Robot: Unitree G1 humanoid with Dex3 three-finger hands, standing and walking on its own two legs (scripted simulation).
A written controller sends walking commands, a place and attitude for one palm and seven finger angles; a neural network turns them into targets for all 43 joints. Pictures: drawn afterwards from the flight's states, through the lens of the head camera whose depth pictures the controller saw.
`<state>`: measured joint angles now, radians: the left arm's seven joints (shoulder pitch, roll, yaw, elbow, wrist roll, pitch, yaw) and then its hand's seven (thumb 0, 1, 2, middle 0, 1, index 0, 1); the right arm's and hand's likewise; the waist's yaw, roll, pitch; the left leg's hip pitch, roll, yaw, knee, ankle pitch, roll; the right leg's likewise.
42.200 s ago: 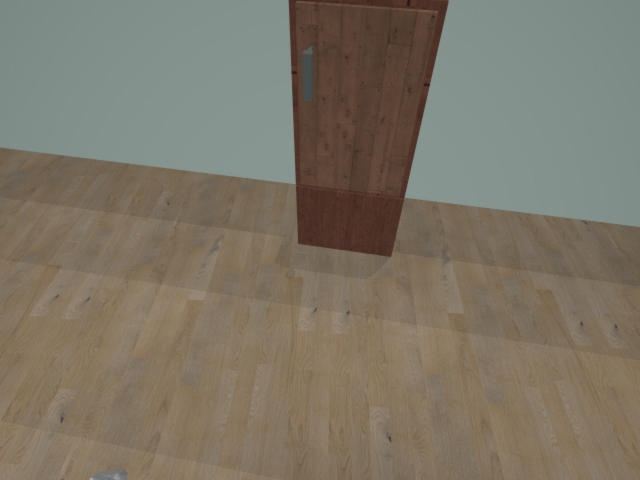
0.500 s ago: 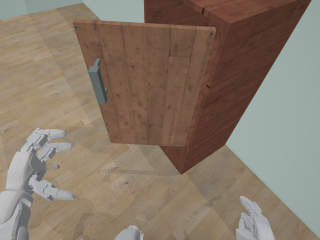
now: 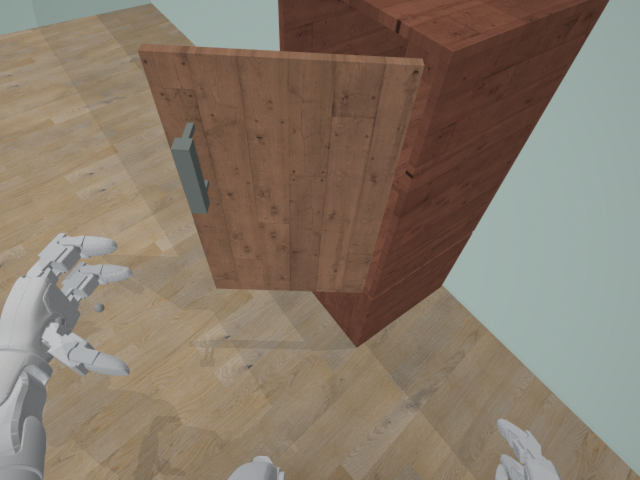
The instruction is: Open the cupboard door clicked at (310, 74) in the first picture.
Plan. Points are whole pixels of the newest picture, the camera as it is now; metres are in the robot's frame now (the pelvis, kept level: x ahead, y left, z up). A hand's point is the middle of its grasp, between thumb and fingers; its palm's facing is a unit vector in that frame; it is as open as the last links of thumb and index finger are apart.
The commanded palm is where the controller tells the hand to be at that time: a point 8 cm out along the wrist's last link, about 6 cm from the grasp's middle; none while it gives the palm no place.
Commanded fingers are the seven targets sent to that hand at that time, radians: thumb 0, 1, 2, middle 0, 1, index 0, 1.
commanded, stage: raise the hand with hooked fingers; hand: left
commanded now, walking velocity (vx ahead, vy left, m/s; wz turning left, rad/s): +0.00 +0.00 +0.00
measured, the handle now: (195, 168) +0.54 +0.23 +0.05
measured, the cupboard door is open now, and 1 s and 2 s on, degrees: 53 53 53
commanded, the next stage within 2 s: move the hooked fingers beside the handle in 0.24 s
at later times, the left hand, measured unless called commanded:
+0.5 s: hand (98, 303) +0.29 +0.27 +0.06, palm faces +0.09 -1.00 -0.02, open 14.0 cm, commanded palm +0.28 +0.32 +0.07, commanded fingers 0.00 -0.50 0.30 -0.30 -1.20 -0.30 -1.20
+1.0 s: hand (122, 255) +0.36 +0.27 +0.06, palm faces +0.04 -1.00 -0.02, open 14.0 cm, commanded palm +0.34 +0.32 +0.06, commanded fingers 0.00 -0.50 0.30 -0.30 -1.20 -0.30 -1.20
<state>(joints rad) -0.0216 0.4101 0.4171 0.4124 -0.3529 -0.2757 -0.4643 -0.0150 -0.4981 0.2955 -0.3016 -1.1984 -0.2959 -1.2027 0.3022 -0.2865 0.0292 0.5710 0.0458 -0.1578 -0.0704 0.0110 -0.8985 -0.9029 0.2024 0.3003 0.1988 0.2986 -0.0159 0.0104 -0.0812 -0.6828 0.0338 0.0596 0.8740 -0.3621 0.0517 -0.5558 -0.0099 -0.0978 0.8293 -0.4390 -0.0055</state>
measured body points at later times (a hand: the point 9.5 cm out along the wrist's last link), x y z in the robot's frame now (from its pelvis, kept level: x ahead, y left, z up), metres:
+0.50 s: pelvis +0.00 -0.01 +0.00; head +0.05 +0.00 +0.44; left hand +0.28 +0.33 +0.07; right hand +0.15 -0.26 -0.09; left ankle +0.04 +0.08 -0.70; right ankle -0.02 -0.12 -0.70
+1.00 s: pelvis +0.00 -0.01 -0.01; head +0.07 +0.00 +0.44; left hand +0.35 +0.32 +0.07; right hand +0.09 -0.28 -0.11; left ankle +0.04 +0.08 -0.70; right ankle -0.02 -0.12 -0.70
